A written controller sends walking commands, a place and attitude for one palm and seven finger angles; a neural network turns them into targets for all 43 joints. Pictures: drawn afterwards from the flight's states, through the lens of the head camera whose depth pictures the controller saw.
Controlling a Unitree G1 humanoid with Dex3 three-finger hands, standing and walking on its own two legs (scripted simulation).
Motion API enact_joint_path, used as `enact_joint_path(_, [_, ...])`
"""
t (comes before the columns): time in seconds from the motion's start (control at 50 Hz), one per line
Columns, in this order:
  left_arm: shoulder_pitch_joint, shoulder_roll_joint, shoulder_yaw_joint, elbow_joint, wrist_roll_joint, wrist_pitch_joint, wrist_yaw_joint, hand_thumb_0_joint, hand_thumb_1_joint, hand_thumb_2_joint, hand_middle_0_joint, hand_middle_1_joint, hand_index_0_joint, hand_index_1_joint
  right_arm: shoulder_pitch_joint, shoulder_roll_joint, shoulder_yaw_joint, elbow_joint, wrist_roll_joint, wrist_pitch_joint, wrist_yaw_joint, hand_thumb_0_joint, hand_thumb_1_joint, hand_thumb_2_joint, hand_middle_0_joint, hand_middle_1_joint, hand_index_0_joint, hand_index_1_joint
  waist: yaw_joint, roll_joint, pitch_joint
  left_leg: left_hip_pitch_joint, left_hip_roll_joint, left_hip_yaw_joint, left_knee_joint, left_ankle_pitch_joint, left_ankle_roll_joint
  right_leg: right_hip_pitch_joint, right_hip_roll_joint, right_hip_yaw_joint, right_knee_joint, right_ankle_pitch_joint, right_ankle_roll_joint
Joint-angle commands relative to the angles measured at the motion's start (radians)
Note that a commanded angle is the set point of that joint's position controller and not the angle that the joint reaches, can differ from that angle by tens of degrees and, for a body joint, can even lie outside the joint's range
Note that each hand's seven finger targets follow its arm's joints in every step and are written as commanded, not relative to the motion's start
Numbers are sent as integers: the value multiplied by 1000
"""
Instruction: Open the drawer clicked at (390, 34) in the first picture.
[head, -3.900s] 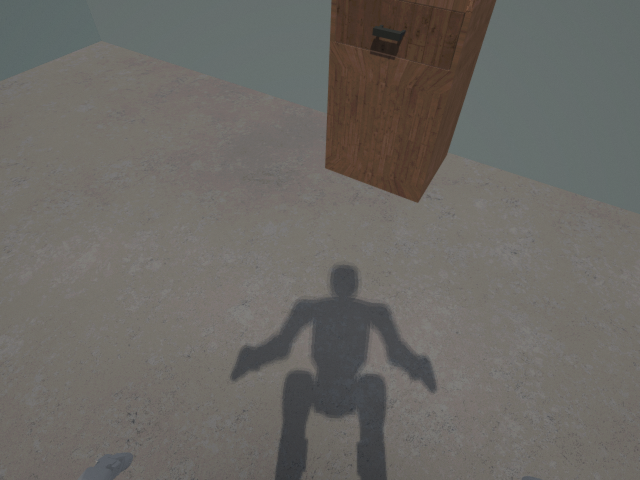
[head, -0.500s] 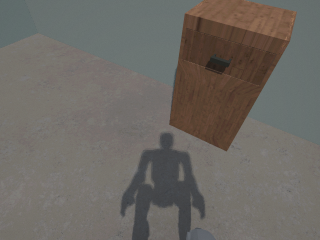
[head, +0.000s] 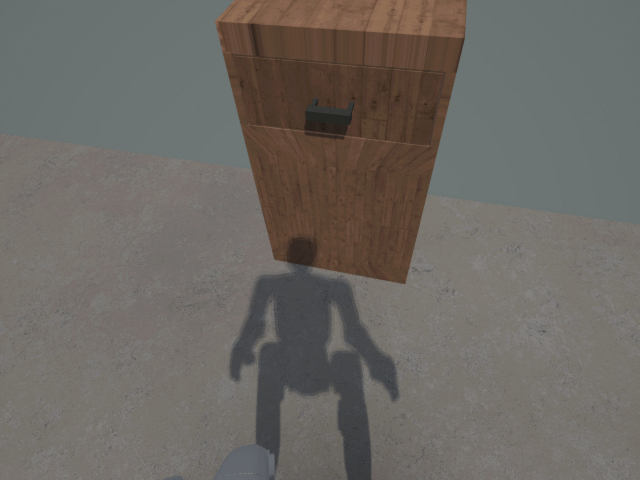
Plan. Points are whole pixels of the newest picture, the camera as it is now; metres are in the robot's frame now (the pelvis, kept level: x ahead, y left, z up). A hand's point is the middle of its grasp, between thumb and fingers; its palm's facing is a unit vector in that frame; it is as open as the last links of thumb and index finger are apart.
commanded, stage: turn to face it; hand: left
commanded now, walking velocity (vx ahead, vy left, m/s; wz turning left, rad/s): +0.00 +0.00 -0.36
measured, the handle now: (330, 109) +0.86 +0.01 -0.04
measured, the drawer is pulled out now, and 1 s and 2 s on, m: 0.00 0.00 0.00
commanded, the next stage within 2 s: take the last steps up to it in 0.34 s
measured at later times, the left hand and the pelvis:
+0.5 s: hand out of the picture +0.09 +0.26 -0.17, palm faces -0.12 -0.97 -0.20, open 7.4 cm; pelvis +0.03 +0.07 +0.01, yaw -11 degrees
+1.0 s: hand out of the picture +0.12 +0.18 -0.17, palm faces -0.20 -0.96 -0.20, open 7.3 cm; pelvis +0.09 +0.00 +0.00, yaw -14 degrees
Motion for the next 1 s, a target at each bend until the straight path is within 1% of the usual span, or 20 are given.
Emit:
enact_joint_path(0.0, [41,168,34,-55,6,-6,4,0,900,900,-200,-300,-200,-300,136,-44,-5,-20,-3,21,4,0,-900,-900,200,300,200,300,-3,-165,-136,61,-13,-9,-73,56,-14,25,-227,224,-207,204,-73])
enact_joint_path(0.12, [78,200,46,-65,15,14,5,0,900,900,-200,-300,-200,-300,-10,-60,3,-92,9,8,1,0,-900,-900,200,300,200,300,50,-178,-134,121,-58,0,-353,-44,-5,95,-250,335,-166,215,-106])
enact_joint_path(0.2, [39,202,47,-77,6,31,7,0,900,900,-200,-300,-200,-300,78,-63,4,-69,17,-7,-9,0,-900,-900,200,300,200,300,5,-163,-152,361,-89,12,-673,94,18,30,-206,341,-85,187,-48])
enact_joint_path(0.22, [40,166,39,-87,-1,35,5,0,900,900,-200,-300,-200,-300,118,-96,1,-56,16,-17,-13,0,-900,-900,200,300,200,300,-7,-80,-168,476,-32,-21,-785,149,32,-36,-144,285,-14,105,-1])
enact_joint_path(0.24, [61,115,30,-101,-10,40,-2,0,900,900,-200,-300,-200,-300,118,-178,-11,-67,5,-22,-14,0,-900,-900,200,300,200,300,-1,166,-154,528,176,-249,-876,232,100,-178,-17,173,150,-138,62])
enact_joint_path(0.26, [57,110,28,-109,-3,42,-5,0,900,900,-200,-300,-200,-300,77,-216,-17,-89,0,-10,-13,0,-900,-900,200,300,200,300,10,261,-97,431,314,-346,-915,320,196,-222,6,87,342,-386,102])
enact_joint_path(0.28, [52,139,33,-97,6,51,-4,0,900,900,-200,-300,-200,-300,26,-189,-8,-102,-4,-6,-14,0,-900,-900,200,300,200,300,21,175,-58,311,312,-309,-925,260,230,-173,-30,131,465,-369,106])
enact_joint_path(0.3, [76,148,44,-76,14,62,-6,0,900,900,-200,-300,-200,-300,-17,-142,4,-106,-3,-11,-20,0,-900,-900,200,300,200,300,46,177,-38,278,245,-234,-941,266,211,-171,-33,142,539,-313,118])
enact_joint_path(0.38, [115,121,38,-46,12,62,-19,0,900,900,-200,-300,-200,-300,-9,-122,8,-97,3,-21,-23,0,-900,-900,200,300,200,300,54,101,-81,392,138,-45,-866,459,192,-201,-46,91,618,-215,135])
enact_joint_path(0.44, [82,93,24,-48,6,62,-14,0,900,900,-200,-300,-200,-300,88,-119,2,-51,-1,-25,-22,0,-900,-900,200,300,200,300,15,119,-124,493,163,-49,-835,560,216,-180,-58,68,512,-245,143])
enact_joint_path(0.54, [-17,77,9,-61,14,51,-31,0,900,900,-200,-300,-200,-300,184,-152,-20,5,-12,-26,-12,0,-900,-900,200,300,200,300,-42,117,-75,496,220,-105,-900,201,227,-146,-74,13,312,-316,122])
enact_joint_path(0.6, [-7,65,4,-44,14,38,-39,0,900,900,-200,-300,-200,-300,186,-166,-25,25,-15,-27,-6,0,-900,-900,200,300,200,300,-33,127,-67,451,215,-109,-899,88,211,-53,-54,-21,166,-317,102])
enact_joint_path(0.66, [125,76,8,15,12,19,-35,0,900,900,-200,-300,-200,-300,163,-143,-19,40,-4,-26,1,0,-900,-900,200,300,200,300,37,47,-102,305,142,-20,-759,4,135,230,-43,-38,-120,-113,78])
enact_joint_path(0.68, [202,131,16,49,14,4,-22,0,900,900,-200,-300,-200,-300,147,-91,-8,33,6,-29,10,0,-900,-900,200,300,200,300,72,-86,-135,133,79,70,-603,-56,91,426,-168,104,-196,-160,34])
enact_joint_path(0.7, [285,226,33,78,16,-1,-6,0,900,900,-200,-300,-200,-300,75,-18,17,-11,8,-33,15,0,-900,-900,200,300,200,300,121,-361,-86,-123,-44,175,-366,-251,39,515,-375,396,-288,-202,-65])
enact_joint_path(0.72, [328,236,28,87,3,2,5,0,900,900,-200,-300,-200,-300,-12,-70,9,-43,-3,-24,18,0,-900,-900,200,300,200,300,150,-252,-40,-166,-29,60,-234,-270,51,415,-437,457,-320,-258,-129])
enact_joint_path(0.76, [241,183,23,84,4,-9,12,0,900,900,-200,-300,-200,-300,1,-62,0,-13,-8,-18,28,0,-900,-900,200,300,200,300,100,-235,48,-181,3,16,-133,-128,57,310,-374,381,-348,-328,-113])
enact_joint_path(0.82, [181,114,-2,71,8,-30,12,0,900,900,-200,-300,-200,-300,83,-37,-3,30,-10,-18,36,0,-900,-900,200,300,200,300,31,-156,72,-116,10,33,-128,7,36,239,-302,185,-318,-69,-67])
enact_joint_path(0.9, [227,110,-11,95,7,-52,12,0,900,900,-200,-300,-200,-300,65,-13,-3,23,-3,-18,43,0,-900,-900,200,300,200,300,26,-155,66,-104,1,57,-202,89,28,266,-285,114,-301,200,-68])
enact_joint_path(0.98, [251,127,-10,120,11,-56,14,0,900,900,-200,-300,-200,-300,-7,-6,0,-7,5,-28,54,0,-900,-900,200,300,200,300,37,-174,69,-43,-9,75,-364,124,48,269,-286,97,-281,226,-64])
